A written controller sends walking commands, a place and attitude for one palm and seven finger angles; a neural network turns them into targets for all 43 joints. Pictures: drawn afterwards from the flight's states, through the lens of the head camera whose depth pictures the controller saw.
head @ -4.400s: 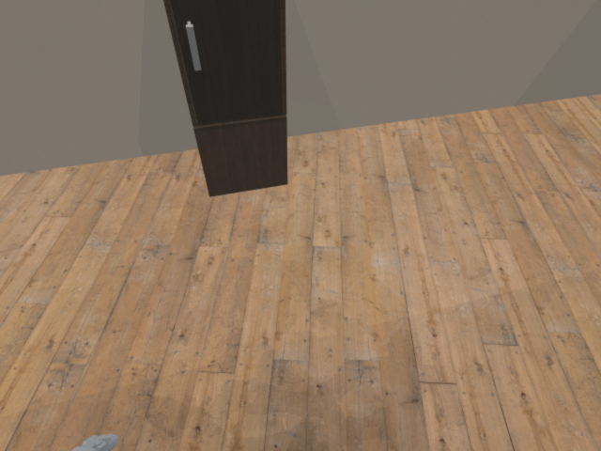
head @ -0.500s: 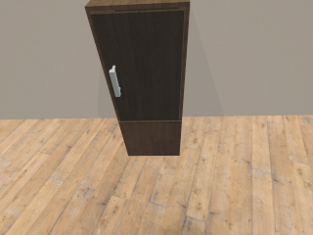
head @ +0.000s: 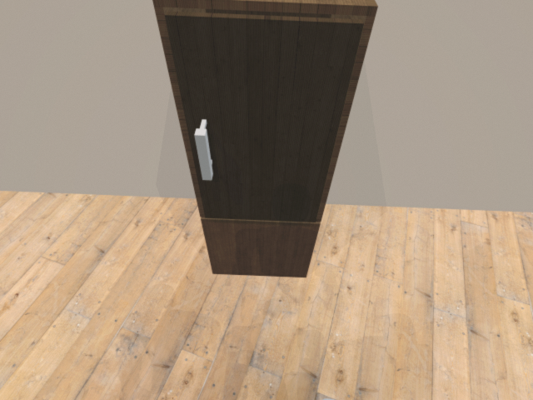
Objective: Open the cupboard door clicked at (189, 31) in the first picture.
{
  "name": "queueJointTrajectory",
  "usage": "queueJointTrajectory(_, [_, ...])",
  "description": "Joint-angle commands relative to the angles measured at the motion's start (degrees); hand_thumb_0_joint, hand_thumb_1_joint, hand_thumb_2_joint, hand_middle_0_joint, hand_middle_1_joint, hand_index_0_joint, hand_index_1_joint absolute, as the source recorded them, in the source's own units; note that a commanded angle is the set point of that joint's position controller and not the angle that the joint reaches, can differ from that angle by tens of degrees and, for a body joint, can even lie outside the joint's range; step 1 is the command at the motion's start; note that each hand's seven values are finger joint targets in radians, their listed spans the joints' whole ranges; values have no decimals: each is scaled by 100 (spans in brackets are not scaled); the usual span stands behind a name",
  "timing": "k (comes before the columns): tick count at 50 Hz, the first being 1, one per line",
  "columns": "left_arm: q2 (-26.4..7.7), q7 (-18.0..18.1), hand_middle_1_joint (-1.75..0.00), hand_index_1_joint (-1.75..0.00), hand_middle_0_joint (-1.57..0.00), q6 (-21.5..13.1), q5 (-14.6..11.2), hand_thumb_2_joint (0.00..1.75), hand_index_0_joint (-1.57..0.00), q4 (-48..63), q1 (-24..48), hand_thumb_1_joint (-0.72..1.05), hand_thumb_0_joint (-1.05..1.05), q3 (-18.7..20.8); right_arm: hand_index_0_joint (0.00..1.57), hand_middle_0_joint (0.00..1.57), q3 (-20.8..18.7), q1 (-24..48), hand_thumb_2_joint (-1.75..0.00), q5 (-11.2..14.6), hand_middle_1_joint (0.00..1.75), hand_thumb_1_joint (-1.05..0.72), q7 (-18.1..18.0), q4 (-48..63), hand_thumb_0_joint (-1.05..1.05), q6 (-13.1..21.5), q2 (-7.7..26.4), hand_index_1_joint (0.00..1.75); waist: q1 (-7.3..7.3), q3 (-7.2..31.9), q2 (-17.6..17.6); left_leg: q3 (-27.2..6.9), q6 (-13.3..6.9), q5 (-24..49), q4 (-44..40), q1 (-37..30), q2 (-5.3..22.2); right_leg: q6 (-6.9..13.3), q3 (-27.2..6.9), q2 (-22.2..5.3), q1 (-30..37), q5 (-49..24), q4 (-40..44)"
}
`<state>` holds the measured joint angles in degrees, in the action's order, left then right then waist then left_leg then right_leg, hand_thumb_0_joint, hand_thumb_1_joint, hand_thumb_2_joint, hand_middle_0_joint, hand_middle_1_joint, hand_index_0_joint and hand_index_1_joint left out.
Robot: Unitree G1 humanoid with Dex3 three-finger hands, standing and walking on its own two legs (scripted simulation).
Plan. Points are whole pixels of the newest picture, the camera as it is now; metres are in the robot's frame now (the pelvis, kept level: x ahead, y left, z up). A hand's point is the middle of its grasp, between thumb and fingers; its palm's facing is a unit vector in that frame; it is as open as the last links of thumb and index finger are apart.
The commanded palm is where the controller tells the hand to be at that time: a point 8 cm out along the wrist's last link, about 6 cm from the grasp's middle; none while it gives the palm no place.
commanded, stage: take the last steps up to it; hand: left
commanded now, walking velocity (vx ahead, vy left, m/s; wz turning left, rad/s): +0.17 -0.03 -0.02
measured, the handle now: (205, 150) +0.64 +0.19 -0.04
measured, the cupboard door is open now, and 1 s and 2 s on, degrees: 0 0 0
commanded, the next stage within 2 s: come to a stop and stand still in 0.06 s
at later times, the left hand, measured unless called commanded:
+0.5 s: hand (171, 387) +0.17 +0.18 -0.17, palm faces +0.05 -0.98 -0.21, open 7.3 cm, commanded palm none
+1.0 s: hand out of the picture +0.08 +0.16 -0.17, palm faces +0.02 -0.98 -0.21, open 7.4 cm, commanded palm none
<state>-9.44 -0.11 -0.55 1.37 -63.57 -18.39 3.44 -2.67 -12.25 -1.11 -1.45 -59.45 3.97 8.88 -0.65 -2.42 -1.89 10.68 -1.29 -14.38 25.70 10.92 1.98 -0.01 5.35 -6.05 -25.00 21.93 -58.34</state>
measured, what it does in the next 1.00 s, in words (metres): steps on the spot: right foot, then left foot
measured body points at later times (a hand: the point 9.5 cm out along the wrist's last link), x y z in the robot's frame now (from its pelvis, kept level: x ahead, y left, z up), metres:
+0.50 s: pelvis +0.09 +0.00 -0.01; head +0.12 +0.00 +0.44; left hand +0.16 +0.23 -0.16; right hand +0.12 -0.23 -0.17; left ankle +0.11 +0.11 -0.73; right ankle +0.13 -0.11 -0.74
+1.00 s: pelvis +0.07 -0.02 +0.00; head +0.07 -0.03 +0.45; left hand +0.08 +0.21 -0.15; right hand +0.10 -0.25 -0.16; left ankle +0.12 +0.11 -0.74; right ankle +0.03 -0.13 -0.74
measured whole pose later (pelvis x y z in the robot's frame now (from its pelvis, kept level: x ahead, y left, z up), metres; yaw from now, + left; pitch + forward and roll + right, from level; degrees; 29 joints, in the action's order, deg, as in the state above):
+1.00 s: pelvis +0.07 -0.02 +0.00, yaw +0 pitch -2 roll +0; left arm -8.4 1.3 0.6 0.5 -64.2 -15.9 0.3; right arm -1.6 -12.1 -0.3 -1.2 -63.6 -0.9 10.3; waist 1.0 -1.0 1.6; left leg 5.1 0.9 -8.6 24.1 13.5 3.1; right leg 0.1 2.4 -1.0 -6.8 17.0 -25.5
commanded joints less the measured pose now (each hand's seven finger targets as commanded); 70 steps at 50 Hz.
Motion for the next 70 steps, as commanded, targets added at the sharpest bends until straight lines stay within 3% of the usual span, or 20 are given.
queueJointTrajectory(1, [42,-32,-30,-30,-20,-46,8,90,-20,414,-58,90,0,-48,20,20,-86,-525,-90,-46,30,-90,3,-44,0,0,675,30,14,-181,836,-991,-870,1437,-1328,-19,1471,-41,-69,-89,-27,-328,1138])
queueJointTrajectory(5, [-139,-42,-30,-30,-20,-86,28,90,-20,511,20,90,0,-21,20,20,-132,-433,-90,-53,30,-90,41,-100,0,-109,785,30,-82,-168,715,-914,-660,756,-785,174,1335,0,223,237,851,-847,2273])
queueJointTrajectory(7, [-433,-14,-30,-30,-20,-147,48,90,-20,361,-438,90,0,48,20,20,-79,-411,-90,-20,30,-90,56,-140,0,-123,659,30,-371,-112,153,-572,-316,148,165,732,888,78,32,175,1917,-1258,3047])
queueJointTrajectory(9, [-1272,63,-30,-30,-20,-206,7,90,-20,305,-969,90,0,161,20,20,13,-598,-90,44,30,-90,79,59,0,-147,297,30,-442,349,-1419,-163,114,-2062,2594,1878,-49,1040,-2524,-1771,2773,-2292,4143])
queueJointTrajectory(11, [-975,170,-30,-30,-20,-208,-37,90,-20,482,-101,90,0,45,20,20,23,-528,-90,68,30,-90,4,-50,0,-288,367,30,-156,106,-1087,-972,160,-1830,3104,1374,270,1276,-2126,-1738,1656,-3358,4289])
queueJointTrajectory(13, [-784,224,-30,-30,-20,-141,-11,90,-20,671,563,90,0,-22,20,20,72,-648,-90,98,30,-90,-14,-252,0,-391,199,30,71,97,-327,-1031,229,-1441,2634,844,312,1165,-1180,-1348,1185,-4107,4005])
queueJointTrajectory(15, [-862,257,-30,-30,-20,-67,-1,90,-20,713,673,90,0,7,20,20,60,-786,-90,134,30,-90,-15,-286,0,-484,126,30,107,333,-393,-880,287,-1288,2091,685,192,1106,-755,-1185,1404,-4477,3771])
queueJointTrajectory(22, [-991,284,-30,-30,-20,131,-6,90,-20,771,676,90,0,172,20,20,-69,-576,-90,67,30,-90,-11,-36,0,-589,261,30,35,444,-633,-693,380,-520,1141,569,38,982,-743,-1094,1553,-4275,3406])
queueJointTrajectory(24, [-926,272,-30,-30,-20,173,-45,90,-20,807,789,90,0,163,20,20,-77,-779,-90,50,30,-90,-5,-65,0,-553,318,30,191,460,-647,-678,316,431,206,-77,147,668,-624,-899,1127,-3344,3142])
queueJointTrajectory(25, [-741,243,-30,-30,-20,206,-54,90,-20,853,733,90,0,131,20,20,-95,-840,-90,32,30,-90,-5,-45,0,-501,479,30,189,507,74,-1109,142,1297,-125,-404,554,371,-369,-487,762,-2296,2748])
queueJointTrajectory(27, [-437,248,-30,-30,-20,279,-84,90,-20,941,684,90,0,42,20,20,-135,-461,-90,-28,30,-90,-34,188,0,-442,917,30,151,227,1769,-2556,-752,2283,-1200,365,1886,-75,-62,443,550,848,1243])
queueJointTrajectory(29, [-525,210,-30,-30,-20,327,-46,90,-20,791,633,90,0,75,20,20,-80,-15,-90,-42,30,-90,-122,285,0,-413,869,30,4,108,1250,-2345,-922,1560,-1222,672,1723,-20,-681,371,483,767,257])
queueJointTrajectory(31, [-423,153,-30,-30,-20,281,-37,90,-20,631,332,90,0,36,20,20,-50,225,-90,-30,30,-90,-124,305,0,-373,830,30,-87,292,930,-1917,-856,1537,-1066,195,1486,-72,-652,357,275,451,335])
queueJointTrajectory(37, [-346,126,-30,-30,-20,229,-61,90,-20,546,472,90,0,-100,20,20,-132,-244,-90,-14,30,-90,-88,6,0,-383,1003,30,254,487,1006,-1901,-796,1861,-945,-667,1417,-138,-367,352,610,495,2006])
queueJointTrajectory(40, [-397,158,-30,-30,-20,144,-64,90,-20,320,29,90,0,-126,20,20,-131,-203,-90,46,30,-90,-53,-60,0,-375,965,30,94,606,912,-1623,-504,1968,-552,-542,1115,-115,-252,376,1360,-606,3483])
queueJointTrajectory(42, [-673,209,-30,-30,-20,53,-45,90,-20,220,-71,90,0,-129,20,20,-70,-151,-90,116,30,-90,-17,-49,0,-359,645,30,146,391,151,-1133,-12,1111,-154,-11,593,82,-943,-193,1686,-1594,4106])
queueJointTrajectory(43, [-765,208,-30,-30,-20,37,-62,90,-20,236,58,90,0,-145,20,20,-16,-115,-90,113,30,-90,16,-30,0,-364,526,30,212,344,82,-992,110,665,-260,-64,408,212,-1047,-473,1447,-1644,4087])
queueJointTrajectory(45, [-727,194,-30,-30,-20,7,-62,90,-20,204,239,90,0,-173,20,20,19,-69,-90,60,30,-90,26,-110,0,-428,501,30,231,62,-586,-920,167,410,-250,-305,322,219,-1029,-289,862,-1063,4189])
queueJointTrajectory(55, [-489,226,-30,-30,-20,27,-99,90,-20,80,-69,90,0,-213,20,20,117,-496,-90,48,30,-90,-3,-503,0,-433,422,30,150,-476,18,-978,161,350,-508,-201,421,170,-927,-32,705,-113,4417])
queueJointTrajectory(70, [-232,258,-30,-30,-20,-4,-113,90,-20,-21,-384,90,0,-214,20,20,139,-902,-90,53,30,-90,-71,-693,0,-366,214,30,95,-312,158,-974,156,832,-392,-156,466,213,-800,48,1076,-881,4197])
